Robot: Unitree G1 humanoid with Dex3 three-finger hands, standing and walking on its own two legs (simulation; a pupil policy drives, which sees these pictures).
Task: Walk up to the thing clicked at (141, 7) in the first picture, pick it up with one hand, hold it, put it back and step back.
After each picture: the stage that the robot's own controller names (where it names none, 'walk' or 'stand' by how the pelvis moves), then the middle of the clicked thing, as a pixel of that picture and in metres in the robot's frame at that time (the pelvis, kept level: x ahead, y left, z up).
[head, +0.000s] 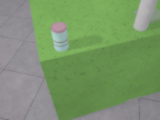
stand; (147, 5) +0.72 -0.29 +0.10
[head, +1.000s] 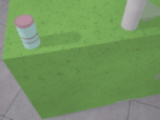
sink last; (137, 0) +0.63 -0.21 +0.14
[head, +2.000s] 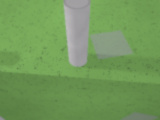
sink last; (77, 36) +0.45 +0.09 +0.12
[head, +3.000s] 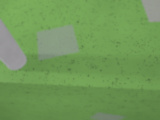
rise first; out of the picture +0.40 +0.28 +0.15
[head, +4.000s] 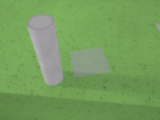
stand; (48, 54) +0.39 +0.14 +0.12
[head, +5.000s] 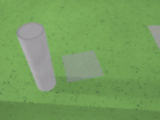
stand; (40, 61) +0.38 +0.16 +0.10
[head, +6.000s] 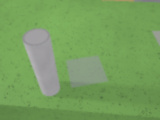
stand; (44, 67) +0.37 +0.15 +0.09
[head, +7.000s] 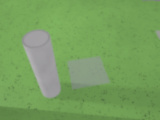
stand; (45, 68) +0.36 +0.14 +0.09
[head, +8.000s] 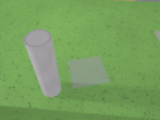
rise first; (46, 68) +0.36 +0.14 +0.09
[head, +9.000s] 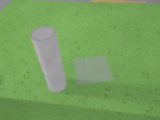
rise first; (51, 63) +0.38 +0.15 +0.10
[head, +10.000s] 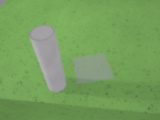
go down; (50, 62) +0.38 +0.14 +0.10
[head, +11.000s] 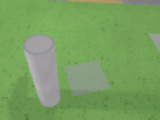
go down; (45, 76) +0.33 +0.13 +0.11
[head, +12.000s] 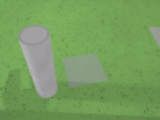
close in; (42, 67) +0.35 +0.13 +0.11
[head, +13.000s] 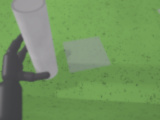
close; (40, 44) +0.39 +0.13 +0.15
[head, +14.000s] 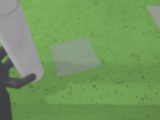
lift; (20, 47) +0.38 +0.16 +0.16
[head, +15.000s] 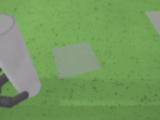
lift; (17, 64) +0.33 +0.17 +0.16
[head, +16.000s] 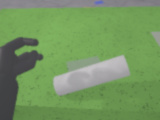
close; (90, 76) +0.37 +0.00 +0.07
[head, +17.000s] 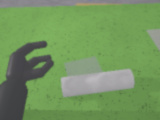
close; (96, 82) +0.37 -0.03 +0.02
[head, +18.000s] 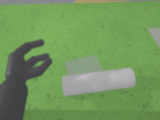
close; (97, 81) +0.37 -0.04 +0.02
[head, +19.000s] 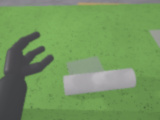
close; (98, 81) +0.37 -0.04 +0.02
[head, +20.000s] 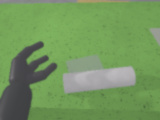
close; (98, 79) +0.38 -0.03 +0.02
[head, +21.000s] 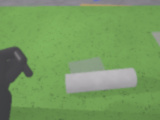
crouch; (99, 80) +0.38 -0.04 +0.02
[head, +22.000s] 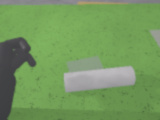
crouch; (98, 79) +0.38 -0.04 +0.02
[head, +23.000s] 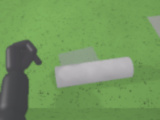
lower; (93, 71) +0.38 -0.03 +0.04
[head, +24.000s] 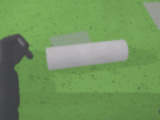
lower; (86, 54) +0.42 -0.02 +0.07
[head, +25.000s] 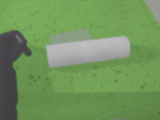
lower; (87, 51) +0.42 -0.03 +0.08
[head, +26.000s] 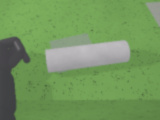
lower; (87, 55) +0.41 -0.02 +0.07
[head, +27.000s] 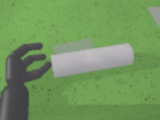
open; (91, 60) +0.40 -0.03 +0.07
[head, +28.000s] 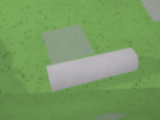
sink last; (92, 68) +0.35 -0.04 +0.07
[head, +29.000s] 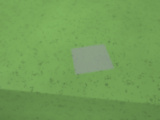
stand; out of the picture +0.23 -0.05 -0.09
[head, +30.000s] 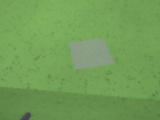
stand; out of the picture +0.23 -0.01 -0.68
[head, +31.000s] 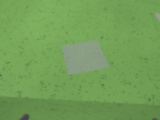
stand; out of the picture +0.19 +0.00 -0.68
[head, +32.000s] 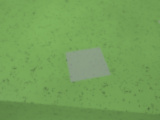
stand; out of the picture +0.17 +0.00 -0.71
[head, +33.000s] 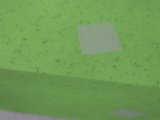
walk; out of the picture +0.24 -0.04 -0.72
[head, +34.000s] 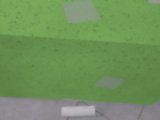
walk; (78, 111) +0.43 +0.00 -0.73
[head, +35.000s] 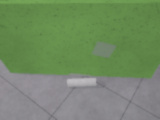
walk; (81, 82) +0.75 +0.08 -0.72
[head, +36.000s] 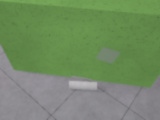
stand; (83, 85) +0.79 +0.00 -0.74
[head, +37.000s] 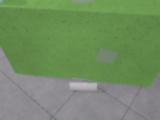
stand; (83, 86) +0.80 +0.01 -0.75
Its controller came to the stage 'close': yes
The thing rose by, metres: 0.00
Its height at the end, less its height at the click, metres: -0.84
